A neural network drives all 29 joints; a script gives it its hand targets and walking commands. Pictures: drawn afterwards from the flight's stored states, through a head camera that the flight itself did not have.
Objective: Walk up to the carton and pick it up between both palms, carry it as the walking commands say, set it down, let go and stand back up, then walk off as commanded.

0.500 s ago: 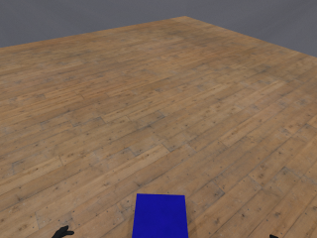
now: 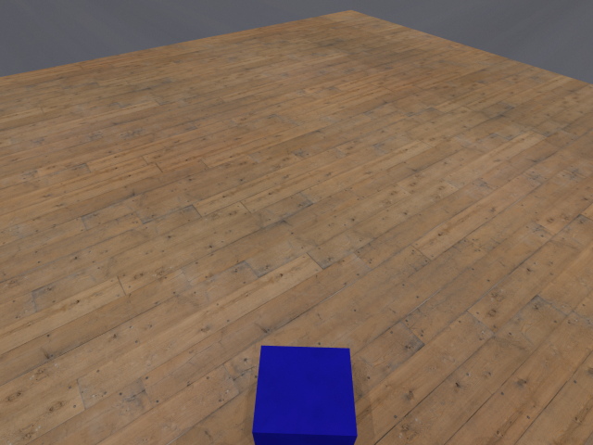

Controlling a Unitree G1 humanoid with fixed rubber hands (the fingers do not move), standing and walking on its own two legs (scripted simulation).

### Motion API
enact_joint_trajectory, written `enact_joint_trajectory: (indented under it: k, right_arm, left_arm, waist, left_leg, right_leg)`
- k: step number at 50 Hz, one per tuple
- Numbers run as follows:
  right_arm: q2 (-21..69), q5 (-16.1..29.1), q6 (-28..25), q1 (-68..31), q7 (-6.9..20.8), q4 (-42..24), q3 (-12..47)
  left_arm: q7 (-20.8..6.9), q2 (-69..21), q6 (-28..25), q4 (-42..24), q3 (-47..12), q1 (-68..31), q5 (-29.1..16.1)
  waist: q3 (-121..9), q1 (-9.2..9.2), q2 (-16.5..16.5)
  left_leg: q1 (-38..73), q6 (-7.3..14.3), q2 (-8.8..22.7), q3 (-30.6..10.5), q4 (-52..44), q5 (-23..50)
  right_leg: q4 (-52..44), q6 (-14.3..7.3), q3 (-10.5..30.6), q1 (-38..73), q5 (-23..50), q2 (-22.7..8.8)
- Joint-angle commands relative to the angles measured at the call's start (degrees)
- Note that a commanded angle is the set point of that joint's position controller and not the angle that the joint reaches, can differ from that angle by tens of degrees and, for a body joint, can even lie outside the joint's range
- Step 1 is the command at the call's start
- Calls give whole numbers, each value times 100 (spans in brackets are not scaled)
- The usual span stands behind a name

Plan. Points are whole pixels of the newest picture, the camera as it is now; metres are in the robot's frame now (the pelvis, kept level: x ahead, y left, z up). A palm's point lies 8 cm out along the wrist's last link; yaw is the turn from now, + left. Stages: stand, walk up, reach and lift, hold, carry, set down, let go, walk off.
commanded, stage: stand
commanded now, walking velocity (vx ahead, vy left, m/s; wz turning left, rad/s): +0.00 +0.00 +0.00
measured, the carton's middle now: (304, 398) +0.44 +0.00 -0.68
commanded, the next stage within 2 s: walk off in 0.70 s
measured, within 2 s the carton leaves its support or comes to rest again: neither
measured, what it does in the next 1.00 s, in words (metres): stands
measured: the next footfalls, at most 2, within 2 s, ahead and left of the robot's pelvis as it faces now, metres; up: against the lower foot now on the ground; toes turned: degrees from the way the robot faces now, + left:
left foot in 1.34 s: -0.02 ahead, +0.12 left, +0.00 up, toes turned +1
right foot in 1.80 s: -0.37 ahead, -0.05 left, +0.00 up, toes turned -6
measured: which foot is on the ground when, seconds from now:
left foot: down 0.00-1.00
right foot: down 0.00-1.00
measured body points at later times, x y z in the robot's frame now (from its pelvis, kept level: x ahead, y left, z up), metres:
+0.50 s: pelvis -0.01 +0.00 +0.00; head -0.03 +0.01 +0.45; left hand +0.08 +0.31 -0.12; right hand +0.07 -0.31 -0.11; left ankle +0.04 +0.12 -0.74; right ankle +0.00 -0.13 -0.74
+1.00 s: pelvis -0.01 +0.00 +0.00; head -0.02 +0.01 +0.45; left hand +0.07 +0.29 -0.13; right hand +0.07 -0.30 -0.12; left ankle +0.04 +0.12 -0.74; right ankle +0.00 -0.13 -0.74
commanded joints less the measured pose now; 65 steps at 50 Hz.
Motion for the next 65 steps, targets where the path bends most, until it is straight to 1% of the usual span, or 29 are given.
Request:
enact_joint_trajectory:
  k: [1,4,6,8,23,31,32,34,38,39,41,43,44,45,46,48,50,52,53,54,55,56,58,59,60,61,62,64,65]
  right_arm:
    - [-1071,16,-77,-331,-33,-258,-186]
    - [-1094,26,-81,-351,-40,-175,-171]
    - [-1128,30,-85,-392,-38,-119,-180]
    - [-1091,26,-78,-380,-40,-74,-152]
    - [-1234,36,-59,-501,-34,270,-143]
    - [-1230,52,-35,-564,-47,361,-119]
    - [-1226,55,-40,-583,-53,381,-120]
    - [-1262,53,-42,-593,-56,417,-117]
    - [-1279,60,-34,-572,-50,461,-112]
    - [-1259,58,-26,-613,-44,460,-107]
    - [-1201,66,-27,-563,-37,478,-87]
    - [-1244,55,-19,-642,-51,478,-86]
    - [-1237,53,-24,-627,-48,484,-94]
    - [-809,111,15,-460,-30,678,21]
    - [-482,143,87,-340,-21,756,105]
    - [-817,196,221,-264,-46,685,7]
    - [-991,194,312,-162,-101,747,-65]
    - [-1047,182,371,-173,-131,714,-112]
    - [-979,185,393,-239,-138,675,-101]
    - [-976,167,424,-254,-160,664,-115]
    - [-923,172,476,-198,-177,651,-138]
    - [-788,171,515,-189,-182,652,-109]
    - [-687,136,589,-111,-189,619,-123]
    - [-594,116,615,-47,-186,611,-127]
    - [-516,80,658,61,-178,632,-141]
    - [-373,33,701,245,-166,650,-142]
    - [-328,30,732,394,-151,608,-142]
    - [-353,63,762,522,-131,612,-182]
    - [-293,103,740,707,-148,638,-197]
  left_arm:
    - [39,1041,-91,-265,225,-326,-27]
    - [40,1019,-81,-187,202,-372,-18]
    - [30,1001,-70,-125,189,-383,-14]
    - [34,1051,-72,-76,194,-442,-21]
    - [10,1075,-34,281,141,-558,-46]
    - [19,1072,-45,394,104,-609,-46]
    - [16,1112,-34,420,117,-673,-32]
    - [14,1091,-31,433,105,-631,-46]
    - [8,1075,-35,465,92,-671,-49]
    - [13,1088,-30,499,103,-607,-49]
    - [17,1116,-22,522,100,-638,-41]
    - [18,1086,-18,509,90,-690,-41]
    - [20,1108,-26,511,92,-725,-39]
    - [12,608,19,691,-25,-546,-104]
    - [-2,301,84,748,-115,-457,-127]
    - [-8,702,173,653,-1,-395,-103]
    - [39,925,241,679,82,-321,-138]
    - [78,913,289,645,121,-325,-152]
    - [81,916,314,616,123,-360,-152]
    - [95,902,359,612,142,-303,-153]
    - [110,891,408,581,151,-337,-127]
    - [112,941,456,554,172,-338,-115]
    - [137,850,545,510,182,-352,-102]
    - [157,840,584,453,184,-514,-66]
    - [173,891,617,366,201,-719,-29]
    - [203,961,629,257,228,-914,25]
    - [222,1011,628,179,249,-1106,105]
    - [250,839,657,82,243,-1421,110]
    - [277,804,689,64,236,-1569,100]
  waist:
    - [405,-38,32]
    - [337,-9,52]
    - [349,0,164]
    - [410,-16,74]
    - [461,-24,165]
    - [321,-38,63]
    - [431,-74,41]
    - [332,-28,83]
    - [400,-59,29]
    - [454,-20,77]
    - [379,-63,30]
    - [411,-56,149]
    - [396,-70,50]
    - [294,-42,93]
    - [420,-31,115]
    - [415,-5,106]
    - [205,0,18]
    - [-30,-3,20]
    - [-51,17,-127]
    - [-90,43,-68]
    - [-27,-4,-134]
    - [-50,14,-261]
    - [41,-22,-344]
    - [63,-80,-600]
    - [34,-109,-941]
    - [-4,-112,-1375]
    - [15,-156,-1514]
    - [18,-301,-1154]
    - [-34,-464,-1100]
  left_leg:
    - [-22,220,548,-718,-703,171]
    - [48,215,533,-705,-710,251]
    - [55,207,546,-690,-729,275]
    - [17,197,558,-688,-782,263]
    - [-71,186,599,-802,-1107,-378]
    - [105,197,595,-731,-1032,-97]
    - [51,189,594,-749,-1063,-107]
    - [90,208,614,-767,-1070,-99]
    - [79,198,598,-759,-1100,-90]
    - [48,201,600,-747,-1097,-127]
    - [80,194,601,-753,-1100,-117]
    - [112,192,595,-699,-1093,-38]
    - [122,199,614,-727,-1108,-29]
    - [147,180,622,-687,-1074,290]
    - [125,68,638,-649,-991,846]
    - [251,69,687,-579,-542,1882]
    - [370,131,726,-464,-297,2389]
    - [372,153,677,-345,-164,2422]
    - [296,142,641,-327,-87,2345]
    - [268,158,646,-315,-73,2146]
    - [249,125,583,-287,11,1852]
    - [173,116,561,-282,94,1604]
    - [120,77,422,-221,327,951]
    - [117,56,288,-94,686,416]
    - [208,-16,-2,206,1355,-236]
    - [276,-55,-237,376,2124,-1092]
    - [203,-35,-112,118,2426,-1652]
    - [207,44,55,-55,2406,-1643]
    - [261,63,145,-45,1818,-1244]
  right_leg:
    - [-792,-236,714,-541,79,-549]
    - [-824,-254,702,-472,63,-543]
    - [-829,-254,686,-429,180,-545]
    - [-829,-250,680,-428,144,-542]
    - [-881,-257,648,-347,-64,-544]
    - [-972,-253,657,-283,69,-591]
    - [-988,-243,669,-350,33,-581]
    - [-990,-247,659,-257,0,-586]
    - [-998,-243,634,-285,-5,-588]
    - [-1021,-240,635,-283,33,-590]
    - [-1018,-238,642,-242,0,-598]
    - [-1066,-245,689,-289,23,-622]
    - [-1053,-246,667,-262,23,-616]
    - [-1050,-214,634,-189,271,-623]
    - [-975,-111,578,-205,735,-653]
    - [-565,-76,536,-350,1752,-715]
    - [-306,-74,452,-389,2275,-695]
    - [-211,-105,521,-378,2458,-735]
    - [-220,-142,553,-418,2481,-785]
    - [-247,-177,633,-486,2372,-837]
    - [-280,-253,734,-653,2318,-924]
    - [-320,-319,766,-723,2202,-962]
    - [-446,-490,915,-1072,1860,-1103]
    - [-547,-632,1044,-1311,1760,-1253]
    - [-760,-844,1254,-1550,1772,-1542]
    - [-858,-1142,1456,-1793,1976,-1862]
    - [-936,-1274,1593,-1878,2061,-2020]
    - [-780,-1164,1385,-2052,1797,-1878]
    - [-458,-992,1205,-1928,1783,-1646]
